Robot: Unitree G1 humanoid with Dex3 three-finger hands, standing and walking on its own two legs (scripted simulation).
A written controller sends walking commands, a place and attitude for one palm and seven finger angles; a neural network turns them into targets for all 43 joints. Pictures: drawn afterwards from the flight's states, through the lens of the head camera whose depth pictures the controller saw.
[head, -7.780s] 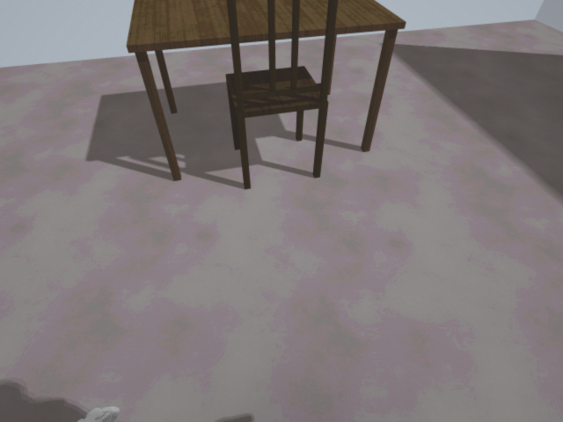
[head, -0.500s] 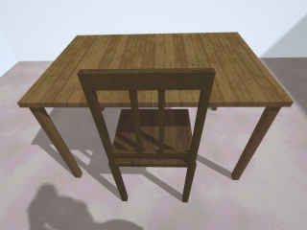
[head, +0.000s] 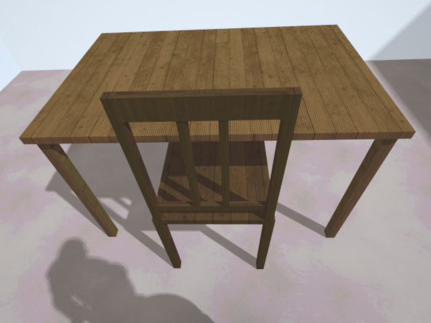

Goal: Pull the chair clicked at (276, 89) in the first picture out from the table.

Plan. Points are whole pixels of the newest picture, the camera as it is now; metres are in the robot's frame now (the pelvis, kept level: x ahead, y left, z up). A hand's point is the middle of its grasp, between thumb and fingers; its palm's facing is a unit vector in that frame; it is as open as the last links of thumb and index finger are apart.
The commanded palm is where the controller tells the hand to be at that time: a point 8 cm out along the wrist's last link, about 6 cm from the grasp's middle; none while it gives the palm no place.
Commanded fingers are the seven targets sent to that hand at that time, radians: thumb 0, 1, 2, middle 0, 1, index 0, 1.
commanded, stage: look again from close up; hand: left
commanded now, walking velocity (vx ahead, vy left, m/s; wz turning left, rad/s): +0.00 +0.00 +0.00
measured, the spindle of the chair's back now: (190, 168) +0.51 +0.10 -0.06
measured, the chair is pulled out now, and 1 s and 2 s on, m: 0.00 0.00 0.00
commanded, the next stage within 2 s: shuffle to correct the standing spot in 0.86 s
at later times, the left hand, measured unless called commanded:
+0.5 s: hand out of the picture +0.00 +0.13 -0.17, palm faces +0.04 -0.98 -0.20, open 7.3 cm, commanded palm none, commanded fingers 0.00 0.90 0.90 -0.20 -0.30 -0.20 -0.30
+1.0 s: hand out of the picture +0.00 +0.11 -0.17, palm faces +0.07 -0.98 -0.19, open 7.4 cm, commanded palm none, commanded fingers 0.00 0.90 0.90 -0.20 -0.30 -0.20 -0.30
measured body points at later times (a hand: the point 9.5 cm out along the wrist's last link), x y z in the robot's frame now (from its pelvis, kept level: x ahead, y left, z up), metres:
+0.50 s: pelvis +0.02 -0.03 +0.00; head +0.02 -0.05 +0.45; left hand +0.00 +0.18 -0.15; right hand +0.02 -0.24 -0.17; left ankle +0.00 +0.08 -0.74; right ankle +0.03 -0.11 -0.74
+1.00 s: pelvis +0.02 -0.05 +0.00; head +0.03 -0.07 +0.45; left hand +0.00 +0.16 -0.15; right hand +0.01 -0.25 -0.17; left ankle +0.00 +0.08 -0.74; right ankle +0.03 -0.11 -0.74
